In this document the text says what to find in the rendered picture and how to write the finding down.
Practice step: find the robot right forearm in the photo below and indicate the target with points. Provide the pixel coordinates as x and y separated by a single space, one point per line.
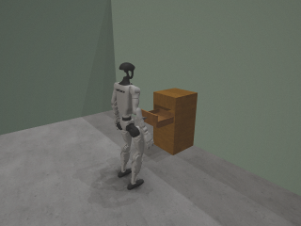
140 121

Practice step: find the drawer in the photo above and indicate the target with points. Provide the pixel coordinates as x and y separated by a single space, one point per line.
158 117

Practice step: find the robot left hand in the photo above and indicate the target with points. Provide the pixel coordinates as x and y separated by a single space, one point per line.
116 121

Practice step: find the robot right hand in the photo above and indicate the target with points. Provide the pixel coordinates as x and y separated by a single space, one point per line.
148 138

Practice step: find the cabinet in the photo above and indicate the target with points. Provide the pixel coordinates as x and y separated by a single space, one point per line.
179 135

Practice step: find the left robot upper arm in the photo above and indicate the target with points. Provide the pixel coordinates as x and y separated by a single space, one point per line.
114 95

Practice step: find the right robot upper arm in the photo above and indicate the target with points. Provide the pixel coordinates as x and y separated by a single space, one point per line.
135 91

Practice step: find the robot left forearm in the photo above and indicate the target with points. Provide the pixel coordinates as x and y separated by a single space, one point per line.
115 111

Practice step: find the right robot foot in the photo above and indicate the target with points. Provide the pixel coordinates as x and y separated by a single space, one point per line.
139 182

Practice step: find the left robot foot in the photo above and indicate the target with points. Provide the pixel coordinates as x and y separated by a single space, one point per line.
121 174

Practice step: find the robot foot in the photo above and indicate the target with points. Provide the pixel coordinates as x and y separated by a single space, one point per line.
139 182
121 174

